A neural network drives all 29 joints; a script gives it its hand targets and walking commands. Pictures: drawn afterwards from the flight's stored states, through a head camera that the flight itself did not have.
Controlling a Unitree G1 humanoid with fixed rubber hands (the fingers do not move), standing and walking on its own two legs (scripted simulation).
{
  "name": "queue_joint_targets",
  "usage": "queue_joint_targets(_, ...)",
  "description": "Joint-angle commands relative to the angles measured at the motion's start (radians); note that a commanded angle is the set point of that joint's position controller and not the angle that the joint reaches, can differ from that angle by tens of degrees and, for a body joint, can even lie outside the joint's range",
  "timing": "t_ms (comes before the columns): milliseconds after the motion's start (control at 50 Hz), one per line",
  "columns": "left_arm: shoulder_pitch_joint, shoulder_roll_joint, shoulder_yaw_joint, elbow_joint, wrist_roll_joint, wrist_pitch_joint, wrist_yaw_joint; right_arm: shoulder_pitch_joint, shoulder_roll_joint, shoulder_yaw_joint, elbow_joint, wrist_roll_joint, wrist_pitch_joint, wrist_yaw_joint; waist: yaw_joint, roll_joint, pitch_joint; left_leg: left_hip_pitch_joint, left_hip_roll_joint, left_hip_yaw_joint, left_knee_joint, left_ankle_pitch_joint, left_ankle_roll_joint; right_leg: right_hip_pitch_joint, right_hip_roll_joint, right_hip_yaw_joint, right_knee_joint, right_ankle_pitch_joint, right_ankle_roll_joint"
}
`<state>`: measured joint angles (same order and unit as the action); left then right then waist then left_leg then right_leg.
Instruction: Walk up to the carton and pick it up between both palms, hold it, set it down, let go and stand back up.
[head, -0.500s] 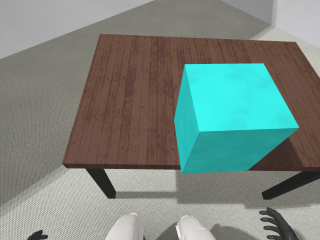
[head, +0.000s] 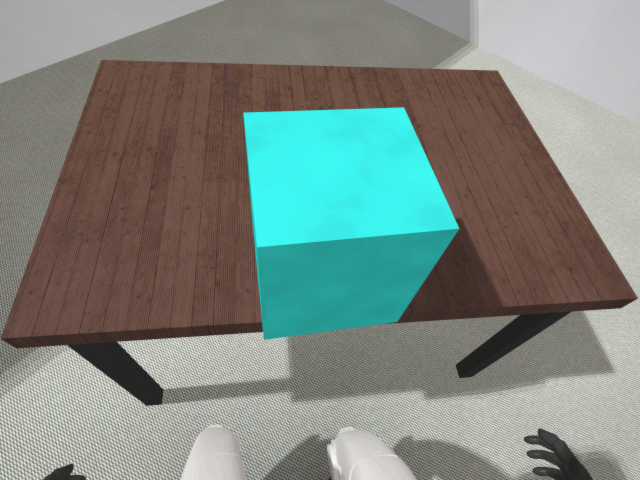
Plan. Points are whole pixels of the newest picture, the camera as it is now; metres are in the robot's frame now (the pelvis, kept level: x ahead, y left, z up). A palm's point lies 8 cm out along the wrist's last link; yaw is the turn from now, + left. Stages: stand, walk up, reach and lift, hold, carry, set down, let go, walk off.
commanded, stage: walk up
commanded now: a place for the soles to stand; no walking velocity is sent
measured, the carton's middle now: (329, 230) +0.42 -0.01 +0.02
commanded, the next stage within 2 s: none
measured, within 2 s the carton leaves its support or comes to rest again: neither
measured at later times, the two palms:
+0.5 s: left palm (39, 479) +0.12 +0.32 -0.07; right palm (568, 461) +0.15 -0.32 -0.07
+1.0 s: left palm (63, 473) +0.13 +0.29 -0.07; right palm (578, 459) +0.15 -0.34 -0.07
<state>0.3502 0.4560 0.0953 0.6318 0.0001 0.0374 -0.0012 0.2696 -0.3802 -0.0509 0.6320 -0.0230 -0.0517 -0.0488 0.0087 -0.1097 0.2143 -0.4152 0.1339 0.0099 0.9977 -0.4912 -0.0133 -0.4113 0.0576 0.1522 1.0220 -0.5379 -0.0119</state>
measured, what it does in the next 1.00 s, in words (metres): steps on the spot: left foot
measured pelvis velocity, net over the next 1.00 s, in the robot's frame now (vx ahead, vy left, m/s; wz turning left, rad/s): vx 0.03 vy -0.03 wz -0.03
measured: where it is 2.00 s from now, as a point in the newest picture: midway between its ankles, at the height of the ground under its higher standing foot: outside the picture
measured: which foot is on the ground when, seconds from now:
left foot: up 0.00-0.34, down 0.36-1.00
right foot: down 0.00-1.00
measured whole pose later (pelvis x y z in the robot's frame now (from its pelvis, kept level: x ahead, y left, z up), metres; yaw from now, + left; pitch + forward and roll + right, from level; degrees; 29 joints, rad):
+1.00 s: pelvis +0.03 -0.03 +0.00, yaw -2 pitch -5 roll +2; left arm 0.30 0.44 0.04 0.63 0.00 -0.06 0.02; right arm 0.21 -0.41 -0.05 0.63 -0.02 -0.03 -0.04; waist 0.01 -0.01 0.20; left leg -0.42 0.05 0.01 1.01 -0.60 -0.02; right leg -0.42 0.06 0.14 1.03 -0.53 -0.01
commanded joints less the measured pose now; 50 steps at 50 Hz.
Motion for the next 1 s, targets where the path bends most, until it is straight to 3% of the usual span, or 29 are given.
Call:
queue_joint_targets(0,0.086,0.345,0.103,0.002,0.030,-0.064,0.012,-0.071,-0.261,-0.078,-0.046,0.003,0.005,-0.017,0.039,0.020,-0.122,-0.337,-0.098,-0.096,0.259,-0.167,0.043,0.077,-0.322,0.774,-0.689,0.031,-0.181)
queue_joint_targets(20,0.047,0.348,0.098,0.005,0.030,-0.065,0.017,-0.112,-0.294,-0.084,-0.028,0.008,0.000,-0.018,0.047,0.025,-0.062,-0.351,-0.087,-0.093,0.262,-0.147,0.038,0.052,-0.312,0.809,-0.720,0.042,-0.183)
queue_joint_targets(100,0.050,0.270,0.068,0.020,0.022,-0.094,0.040,-0.037,-0.256,-0.088,0.000,0.013,0.011,0.008,0.010,0.034,-0.078,-0.261,-0.070,-0.097,0.140,-0.061,0.049,0.145,-0.223,0.569,-0.559,0.281,-0.113)
queue_joint_targets(220,0.086,0.248,0.065,0.004,0.018,-0.112,0.048,-0.072,-0.264,-0.086,-0.006,0.009,0.011,0.009,0.043,0.038,-0.153,-0.255,-0.079,-0.115,0.030,-0.107,0.043,0.256,-0.240,0.578,-0.500,0.498,-0.142)
queue_joint_targets(300,0.056,0.237,0.053,0.000,0.019,-0.114,0.050,-0.056,-0.256,-0.087,-0.003,0.010,-0.004,0.008,0.018,-0.022,-0.207,-0.152,-0.091,-0.125,-0.110,-0.078,0.056,0.237,-0.225,0.535,-0.409,0.744,-0.163)
queue_joint_targets(360,-0.105,0.194,0.032,-0.057,0.004,-0.110,0.045,0.087,-0.271,-0.097,0.050,-0.004,-0.028,0.006,-0.087,0.092,-0.316,0.313,-0.052,-0.176,-0.354,0.289,0.109,-0.061,-0.119,0.253,-0.167,0.761,-0.087)
queue_joint_targets(380,-0.125,0.137,0.019,-0.068,-0.007,-0.112,0.042,0.120,-0.340,-0.113,0.054,-0.005,-0.038,0.001,-0.118,0.239,-0.376,0.413,0.069,-0.380,-0.443,0.360,0.212,-0.141,-0.006,0.058,0.120,0.619,-0.039)
queue_joint_targets(400,-0.104,0.145,0.018,-0.061,-0.005,-0.106,0.047,0.120,-0.359,-0.113,0.043,0.006,-0.042,0.004,-0.104,0.284,-0.358,0.406,0.231,-0.545,-0.480,0.477,0.310,-0.207,0.014,-0.043,0.198,0.194,-0.015)
queue_joint_targets(420,-0.088,0.172,0.017,-0.053,0.001,-0.097,0.050,0.079,-0.343,-0.102,0.035,0.008,-0.043,0.009,-0.074,0.282,-0.321,0.425,0.282,-0.579,-0.456,0.585,0.360,-0.247,0.002,-0.041,0.200,-0.088,-0.018)
queue_joint_targets(440,-0.076,0.178,0.017,-0.039,0.007,-0.095,0.047,0.055,-0.319,-0.094,0.023,0.009,-0.044,0.010,-0.053,0.209,-0.296,0.416,0.272,-0.552,-0.431,0.623,0.347,-0.248,-0.028,-0.029,0.161,-0.133,-0.021)
queue_joint_targets(460,-0.062,0.168,0.016,-0.041,0.005,-0.100,0.042,0.033,-0.311,-0.086,0.013,0.007,-0.044,0.007,-0.039,0.225,-0.279,0.373,0.259,-0.488,-0.390,0.717,0.328,-0.229,-0.039,-0.043,0.122,-0.142,-0.028)
queue_joint_targets(500,-0.028,0.163,0.018,-0.033,0.003,-0.112,0.031,-0.009,-0.298,-0.072,-0.004,0.006,-0.038,0.005,-0.014,0.249,-0.272,0.301,0.201,-0.358,-0.299,0.803,0.284,-0.153,-0.057,-0.065,-0.025,-0.049,-0.038)
queue_joint_targets(520,-0.005,0.172,0.021,-0.025,0.003,-0.121,0.030,-0.028,-0.293,-0.068,-0.012,0.011,-0.037,0.008,-0.001,0.228,-0.307,0.247,0.146,-0.279,-0.227,0.787,0.238,-0.058,-0.077,-0.057,-0.115,0.201,-0.046)
queue_joint_targets(540,0.021,0.173,0.028,-0.017,0.005,-0.128,0.029,-0.066,-0.281,-0.066,-0.024,0.016,-0.034,0.009,0.016,0.193,-0.326,0.180,0.076,-0.203,-0.135,0.714,0.176,0.021,-0.088,0.006,-0.201,0.420,-0.062)
queue_joint_targets(580,0.071,0.241,0.046,0.014,0.020,-0.143,0.038,-0.129,-0.241,-0.061,-0.053,0.031,-0.017,0.013,0.036,0.068,-0.324,-0.052,-0.071,-0.052,0.065,0.382,0.063,0.171,-0.188,0.319,-0.344,0.629,-0.126)
queue_joint_targets(600,0.058,0.263,0.045,0.004,0.021,-0.143,0.033,-0.110,-0.228,-0.056,-0.044,0.030,-0.005,0.012,0.028,0.027,-0.314,-0.110,-0.101,-0.060,0.075,0.073,0.058,0.168,-0.270,0.494,-0.388,0.664,-0.209)
queue_joint_targets(620,0.031,0.271,0.043,0.002,0.020,-0.140,0.033,-0.123,-0.240,-0.058,-0.042,0.025,-0.003,0.009,0.027,0.007,-0.277,-0.156,-0.112,-0.092,0.078,-0.141,0.065,0.188,-0.294,0.541,-0.382,0.751,-0.279)
queue_joint_targets(660,-0.017,0.253,0.034,-0.006,0.017,-0.132,0.040,-0.112,-0.245,-0.063,-0.020,0.017,-0.016,0.014,0.006,0.030,-0.243,-0.108,-0.112,-0.097,-0.036,-0.057,0.073,0.148,-0.249,0.481,-0.348,0.753,-0.271)
queue_joint_targets(700,-0.112,0.221,0.021,-0.033,0.009,-0.125,0.042,0.007,-0.270,-0.078,0.029,0.018,-0.035,0.016,-0.058,0.082,-0.303,0.166,-0.065,-0.123,-0.196,0.361,0.103,-0.013,-0.153,0.258,-0.214,0.740,-0.162)
queue_joint_targets(720,-0.142,0.188,0.011,-0.046,0.003,-0.124,0.041,0.072,-0.304,-0.094,0.049,0.014,-0.038,0.015,-0.096,0.145,-0.361,0.344,-0.006,-0.214,-0.272,0.438,0.163,-0.126,-0.084,0.112,-0.067,0.721,-0.092)
queue_joint_targets(740,-0.144,0.160,0.004,-0.058,-0.003,-0.121,0.042,0.113,-0.346,-0.106,0.043,0.011,-0.042,0.013,-0.124,0.232,-0.388,0.378,0.127,-0.407,-0.370,0.511,0.276,-0.164,-0.009,-0.024,0.169,0.536,-0.037)
queue_joint_targets(760,-0.151,0.163,0.004,-0.064,-0.004,-0.113,0.047,0.100,-0.358,-0.103,0.034,0.014,-0.045,0.014,-0.105,0.278,-0.360,0.390,0.247,-0.512,-0.407,0.703,0.349,-0.223,-0.029,-0.083,0.217,0.175,-0.017)
queue_joint_targets(780,-0.141,0.174,0.001,-0.060,-0.002,-0.108,0.046,0.056,-0.352,-0.092,0.034,0.013,-0.046,0.014,-0.073,0.285,-0.316,0.378,0.279,-0.525,-0.394,0.777,0.372,-0.248,-0.045,-0.078,0.160,-0.086,-0.018)
queue_joint_targets(820,-0.089,0.172,0.007,-0.046,-0.003,-0.116,0.036,-0.027,-0.325,-0.074,0.004,0.017,-0.041,0.010,-0.026,0.243,-0.290,0.267,0.233,-0.413,-0.326,0.777,0.313,-0.151,-0.072,-0.074,-0.009,-0.099,-0.038)
queue_joint_targets(840,-0.023,0.172,0.011,-0.021,-0.001,-0.127,0.031,-0.066,-0.312,-0.069,-0.015,0.017,-0.036,0.012,0.011,0.218,-0.299,0.156,0.176,-0.325,-0.255,0.713,0.256,-0.030,-0.084,-0.066,-0.135,0.130,-0.055)
queue_joint_targets(880,0.082,0.238,0.040,0.028,0.014,-0.146,0.032,-0.155,-0.249,-0.057,-0.037,0.034,-0.021,0.017,0.054,0.031,-0.302,-0.091,-0.062,-0.063,0.041,0.381,0.071,0.179,-0.183,0.266,-0.373,0.519,-0.119)
queue_joint_targets(900,0.075,0.278,0.042,0.027,0.020,-0.146,0.027,-0.159,-0.220,-0.047,-0.043,0.035,-0.005,0.014,0.049,-0.034,-0.287,-0.180,-0.122,-0.046,0.097,0.001,0.048,0.188,-0.291,0.520,-0.472,0.556,-0.193)
queue_joint_targets(920,0.063,0.297,0.047,0.019,0.020,-0.144,0.027,-0.167,-0.251,-0.056,-0.046,0.024,0.002,0.009,0.047,-0.006,-0.280,-0.216,-0.132,-0.103,0.079,-0.238,0.065,0.197,-0.321,0.633,-0.490,0.537,-0.255)
queue_joint_targets(980,-0.037,0.262,0.035,0.009,0.021,-0.133,0.037,-0.099,-0.262,-0.067,-0.003,0.021,-0.007,0.021,0.010,-0.011,-0.213,-0.153,-0.119,-0.112,-0.038,-0.149,0.065,0.131,-0.266,0.533,-0.457,0.464,-0.236)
